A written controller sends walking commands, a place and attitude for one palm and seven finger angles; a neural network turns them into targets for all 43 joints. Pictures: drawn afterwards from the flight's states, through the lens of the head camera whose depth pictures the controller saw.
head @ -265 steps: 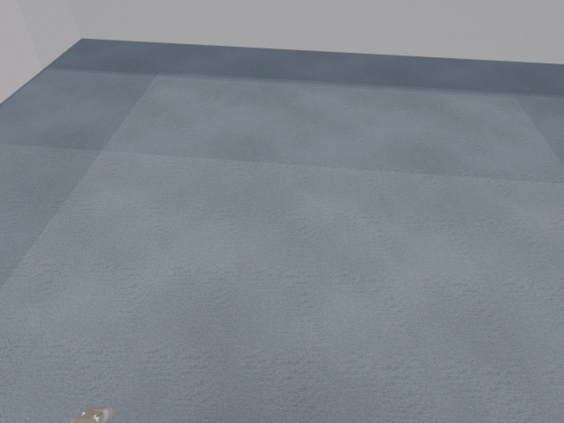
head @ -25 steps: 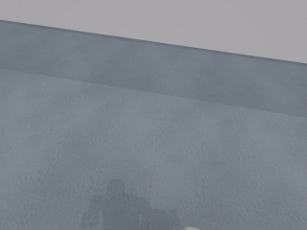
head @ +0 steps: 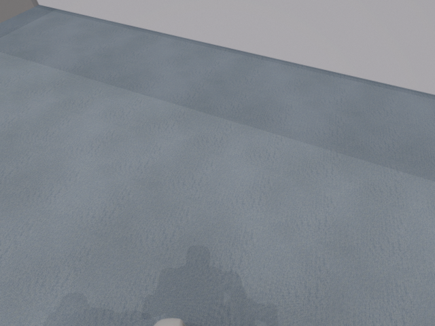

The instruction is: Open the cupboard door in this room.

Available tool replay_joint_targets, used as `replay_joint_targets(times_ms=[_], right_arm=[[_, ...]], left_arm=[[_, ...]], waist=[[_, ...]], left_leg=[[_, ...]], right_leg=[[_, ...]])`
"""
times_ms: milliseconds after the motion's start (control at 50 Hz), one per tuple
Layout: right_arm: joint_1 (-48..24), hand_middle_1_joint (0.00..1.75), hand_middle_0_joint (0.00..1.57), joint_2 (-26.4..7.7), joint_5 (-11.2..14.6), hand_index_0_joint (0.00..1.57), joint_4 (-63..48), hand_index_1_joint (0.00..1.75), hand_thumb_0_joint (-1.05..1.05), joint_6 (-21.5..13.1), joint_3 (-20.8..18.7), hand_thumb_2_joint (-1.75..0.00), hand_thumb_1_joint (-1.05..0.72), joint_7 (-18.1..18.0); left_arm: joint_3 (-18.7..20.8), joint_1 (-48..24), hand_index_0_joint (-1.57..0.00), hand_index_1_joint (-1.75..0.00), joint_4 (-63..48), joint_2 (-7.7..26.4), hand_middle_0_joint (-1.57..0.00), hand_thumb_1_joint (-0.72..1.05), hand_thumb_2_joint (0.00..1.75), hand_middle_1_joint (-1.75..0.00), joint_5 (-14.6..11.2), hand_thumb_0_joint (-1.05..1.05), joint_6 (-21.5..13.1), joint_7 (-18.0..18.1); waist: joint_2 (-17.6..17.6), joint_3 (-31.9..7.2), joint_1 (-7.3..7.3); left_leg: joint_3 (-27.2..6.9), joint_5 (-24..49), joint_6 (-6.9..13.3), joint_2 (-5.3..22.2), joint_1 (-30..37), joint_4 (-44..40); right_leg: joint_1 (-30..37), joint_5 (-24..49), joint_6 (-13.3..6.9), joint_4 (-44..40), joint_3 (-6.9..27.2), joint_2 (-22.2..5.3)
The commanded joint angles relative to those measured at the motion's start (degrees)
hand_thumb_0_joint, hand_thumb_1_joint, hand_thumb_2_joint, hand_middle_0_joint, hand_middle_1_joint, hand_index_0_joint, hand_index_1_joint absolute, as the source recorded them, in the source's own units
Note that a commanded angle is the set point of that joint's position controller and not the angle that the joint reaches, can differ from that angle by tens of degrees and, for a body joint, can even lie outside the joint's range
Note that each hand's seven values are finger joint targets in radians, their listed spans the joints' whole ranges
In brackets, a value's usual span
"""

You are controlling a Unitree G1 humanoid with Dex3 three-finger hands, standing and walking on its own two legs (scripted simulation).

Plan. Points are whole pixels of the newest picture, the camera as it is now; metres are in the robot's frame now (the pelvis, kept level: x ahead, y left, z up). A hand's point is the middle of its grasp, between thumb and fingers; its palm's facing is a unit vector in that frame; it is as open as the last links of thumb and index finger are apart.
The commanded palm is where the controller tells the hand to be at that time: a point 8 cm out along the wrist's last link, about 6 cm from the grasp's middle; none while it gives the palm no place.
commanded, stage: turn or walk to find it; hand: left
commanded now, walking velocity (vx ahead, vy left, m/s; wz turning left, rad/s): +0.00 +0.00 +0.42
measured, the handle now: out of the picture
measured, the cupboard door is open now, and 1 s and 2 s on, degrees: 0 0 0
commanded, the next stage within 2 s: none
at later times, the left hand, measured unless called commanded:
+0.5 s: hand out of the picture +0.05 +0.24 -0.15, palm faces +0.19 -0.95 -0.25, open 7.4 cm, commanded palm none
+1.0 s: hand out of the picture -0.12 +0.19 -0.17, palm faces +0.45 -0.86 -0.24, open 7.4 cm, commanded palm none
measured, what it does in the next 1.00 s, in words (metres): steps on the spot, turning left: left foot, then right foot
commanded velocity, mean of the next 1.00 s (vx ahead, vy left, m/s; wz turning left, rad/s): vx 0.00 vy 0.00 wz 0.42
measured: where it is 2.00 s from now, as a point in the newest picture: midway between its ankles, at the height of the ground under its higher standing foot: outside the picture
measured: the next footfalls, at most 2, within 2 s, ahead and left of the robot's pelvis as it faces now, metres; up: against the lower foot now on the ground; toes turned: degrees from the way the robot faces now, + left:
left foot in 0.08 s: +0.04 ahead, +0.13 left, +0.00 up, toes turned +7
right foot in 0.58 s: +0.03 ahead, -0.10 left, +0.00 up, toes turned +10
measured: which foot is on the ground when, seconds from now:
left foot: up 0.00-0.06, down 0.08-0.58, up 0.60-1.00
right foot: down 0.00-0.08, up 0.10-0.56, down 0.58-1.00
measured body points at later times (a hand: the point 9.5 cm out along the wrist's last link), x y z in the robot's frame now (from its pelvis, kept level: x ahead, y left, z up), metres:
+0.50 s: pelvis -0.02 +0.02 +0.00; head +0.00 +0.02 +0.45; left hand +0.04 +0.29 -0.13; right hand +0.07 -0.21 -0.15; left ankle +0.00 +0.13 -0.74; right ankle -0.01 -0.12 -0.70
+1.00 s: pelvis -0.06 -0.01 +0.00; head -0.04 +0.01 +0.45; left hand -0.14 +0.23 -0.15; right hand +0.11 -0.22 -0.15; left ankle -0.13 +0.11 -0.71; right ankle +0.00 -0.11 -0.74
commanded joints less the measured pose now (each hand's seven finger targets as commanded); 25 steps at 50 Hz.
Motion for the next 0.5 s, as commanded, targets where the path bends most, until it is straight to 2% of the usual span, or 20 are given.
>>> replay_joint_targets(times_ms=[0,20,40,60,80,100,120,140,180,200,260,320,360,420,440,480], right_arm=[[-0.44,0.3,0.2,-2.9,0.32,0.2,-4.92,0.3,0.0,-2.87,-0.37,-0.9,-0.9,-0.43],[1.77,0.3,0.2,-4.75,0.21,0.2,-4.38,0.3,0.0,-3.29,-0.73,-0.9,-0.9,-0.38],[3.69,0.3,0.2,-9.86,-0.22,0.2,-4.54,0.3,0.0,-3.96,-1.85,-0.9,-0.9,-0.51],[6.32,0.3,0.2,-14.29,-0.22,0.2,-4.38,0.3,0.0,-3.73,-2.75,-0.9,-0.9,-0.76],[7.82,0.3,0.2,-13.76,-0.29,0.2,-3.13,0.3,0.0,-3.82,-2.75,-0.9,-0.9,-1.43],[5.49,0.3,0.2,-12.15,-0.41,0.2,-3.57,0.3,0.0,-3.74,-2.41,-0.9,-0.9,-1.99],[2.59,0.3,0.2,-10.34,-0.41,0.2,-4.43,0.3,0.0,-3.8,-1.72,-0.9,-0.9,-2.22],[0.25,0.3,0.2,-9.19,-0.42,0.2,-5.03,0.3,0.0,-4.05,-1.07,-0.9,-0.9,-2.28],[-0.56,0.3,0.2,-8.66,-0.11,0.2,-5.58,0.3,0.0,-4.51,-0.85,-0.9,-0.9,-2.36],[0.27,0.3,0.2,-8.6,-0.08,0.2,-5.55,0.3,0.0,-4.59,-0.91,-0.9,-0.9,-2.37],[2.96,0.3,0.2,-8.61,-0.04,0.2,-4.84,0.3,0.0,-4.6,-1.18,-0.9,-0.9,-2.42],[3.74,0.3,0.2,-8.64,-0.23,0.2,-4.8,0.3,0.0,-4.33,-1.49,-0.9,-0.9,-2.35],[3.69,0.3,0.2,-9.0,-0.43,0.2,-4.94,0.3,0.0,-3.97,-1.79,-0.9,-0.9,-2.23],[3.0,0.3,0.2,-8.97,-0.65,0.2,-5.27,0.3,0.0,-3.61,-2.01,-0.9,-0.9,-2.04],[2.37,0.3,0.2,-9.29,-0.7,0.2,-5.5,0.3,0.0,-3.48,-2.07,-0.9,-0.9,-1.95],[1.76,0.3,0.2,-8.96,-0.61,0.2,-5.69,0.3,0.0,-3.32,-2.29,-0.9,-0.9,-1.73]], left_arm=[[4.01,1.83,-0.2,-0.3,-1.96,13.54,-0.2,0.9,0.9,-0.3,-0.4,0.0,-0.54,0.93],[3.88,1.47,-0.2,-0.3,-2.17,12.78,-0.2,0.9,0.9,-0.3,-0.93,0.0,-0.17,0.77],[3.66,2.58,-0.2,-0.3,-3.54,9.84,-0.2,0.9,0.9,-0.3,-1.33,0.0,0.32,0.52],[2.43,0.34,-0.2,-0.3,-5.68,6.66,-0.2,0.9,0.9,-0.3,-1.19,0.0,0.58,0.35],[2.25,-3.14,-0.2,-0.3,-5.84,7.42,-0.2,0.9,0.9,-0.3,-0.76,0.0,1.44,0.99],[2.73,-4.89,-0.2,-0.3,-5.39,7.51,-0.2,0.9,0.9,-0.3,-0.87,0.0,1.46,0.76],[2.97,-5.17,-0.2,-0.3,-4.48,7.89,-0.2,0.9,0.9,-0.3,-0.92,0.0,1.29,0.27],[3.01,-3.51,-0.2,-0.3,-3.42,7.63,-0.2,0.9,0.9,-0.3,-0.87,0.0,1.14,-0.06],[2.92,-1.28,-0.2,-0.3,-2.13,7.64,-0.2,0.9,0.9,-0.3,-0.91,0.0,1.05,-0.29],[2.87,-1.34,-0.2,-0.3,-2.08,7.58,-0.2,0.9,0.9,-0.3,-0.9,0.0,1.04,-0.27],[2.72,-2.9,-0.2,-0.3,-2.94,7.46,-0.2,0.9,0.9,-0.3,-1.02,0.0,0.93,-0.03],[2.62,-4.52,-0.2,-0.3,-3.83,7.14,-0.2,0.9,0.9,-0.3,-1.1,0.0,0.94,0.18],[2.5,-5.56,-0.2,-0.3,-4.54,6.66,-0.2,0.9,0.9,-0.3,-1.22,0.0,1.02,0.36],[2.3,-5.44,-0.2,-0.3,-5.18,5.93,-0.2,0.9,0.9,-0.3,-1.35,0.0,0.79,0.42],[2.24,-4.57,-0.2,-0.3,-5.09,5.96,-0.2,0.9,0.9,-0.3,-1.48,0.0,0.74,0.52],[2.29,-2.35,-0.2,-0.3,-4.81,6.33,-0.2,0.9,0.9,-0.3,-1.56,0.0,0.4,0.62]], waist=[[-9.82,-7.26,0.69],[-5.68,-8.09,-0.82],[8.28,-10.13,-1.64],[18.88,-8.65,-2.92],[18.07,-8.78,-4.47],[15.84,-6.44,-3.68],[12.16,-4.06,-2.6],[10.02,-3.81,-1.04],[8.52,-5.84,-0.29],[7.7,-6.63,-0.57],[7.7,-7.99,-1.69],[7.79,-7.89,-2.18],[7.46,-7.05,-2.46],[8.76,-7.08,-2.19],[9.64,-7.12,-1.72],[9.02,-7.47,-0.71]], left_leg=[[3.62,7.3,1.08,-1.34,5.39,-16.41],[2.36,14.64,1.88,-0.02,12.36,-23.37],[-12.26,25.98,6.26,10.76,20.01,-27.53],[-22.91,40.05,12.83,21.07,19.61,-29.8],[-22.4,34.03,14.17,20.73,14.87,-30.48],[-21.43,29.12,13.9,18.16,12.94,-30.84],[-18.81,26.8,13.11,15.4,10.3,-31.21],[-16.03,28.05,12.15,13.19,10.22,-31.05],[-13.58,30.63,11.88,11.42,11.98,-30.87],[-13.43,31.92,11.93,10.86,13.17,-30.68],[-15.4,36.89,12.71,11.0,17.36,-29.67],[-17.78,35.68,13.55,11.34,17.65,-29.61],[-19.77,32.02,14.01,11.6,15.44,-29.82],[-21.4,30.07,13.72,10.64,12.31,-29.51],[-21.99,29.53,13.54,10.4,10.73,-29.24],[-22.54,29.08,12.5,8.8,7.77,-27.76]], right_leg=[[4.67,25.5,-4.76,-2.55,6.24,-11.85],[-0.33,20.34,-2.05,2.17,4.18,-10.6],[-11.15,4.33,1.84,12.62,1.13,-4.64],[-19.18,-20.42,4.08,23.18,2.6,0.29],[-17.51,-20.17,3.31,29.39,8.22,-0.01],[-19.92,-16.31,3.17,32.8,9.86,0.16],[-19.63,-11.6,3.14,33.79,10.65,-0.13],[-18.76,-8.2,3.33,33.79,10.51,0.06],[-17.34,-5.84,3.81,32.38,10.25,0.46],[-17.01,-5.51,4.01,31.29,10.26,0.95],[-17.78,-5.98,4.58,28.03,10.64,1.68],[-17.19,-7.54,4.61,24.6,11.03,2.28],[-15.59,-8.78,4.35,21.55,11.06,2.84],[-11.19,-8.85,3.52,15.17,10.7,4.24],[-8.97,-8.44,3.26,12.65,10.46,4.65],[-3.91,-4.85,2.74,5.4,9.89,5.89]])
